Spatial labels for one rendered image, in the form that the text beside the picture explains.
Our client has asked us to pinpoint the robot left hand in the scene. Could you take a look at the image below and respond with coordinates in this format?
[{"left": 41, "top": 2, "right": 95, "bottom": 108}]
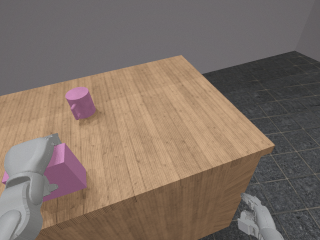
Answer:
[{"left": 4, "top": 133, "right": 62, "bottom": 197}]

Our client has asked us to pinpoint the table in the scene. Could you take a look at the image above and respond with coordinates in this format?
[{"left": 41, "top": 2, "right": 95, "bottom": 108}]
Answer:
[{"left": 0, "top": 55, "right": 275, "bottom": 240}]

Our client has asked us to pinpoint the left robot forearm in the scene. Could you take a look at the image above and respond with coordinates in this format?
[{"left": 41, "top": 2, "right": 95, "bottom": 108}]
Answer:
[{"left": 0, "top": 172, "right": 45, "bottom": 240}]

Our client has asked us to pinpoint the robot right hand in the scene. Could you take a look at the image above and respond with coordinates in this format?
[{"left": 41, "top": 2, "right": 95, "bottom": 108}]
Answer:
[{"left": 237, "top": 192, "right": 277, "bottom": 239}]

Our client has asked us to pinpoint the sponge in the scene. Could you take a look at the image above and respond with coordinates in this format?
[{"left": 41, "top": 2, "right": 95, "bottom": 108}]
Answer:
[{"left": 2, "top": 143, "right": 87, "bottom": 202}]

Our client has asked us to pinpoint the right robot forearm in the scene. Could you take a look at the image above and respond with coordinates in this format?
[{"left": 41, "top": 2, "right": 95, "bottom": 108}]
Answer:
[{"left": 258, "top": 227, "right": 284, "bottom": 240}]

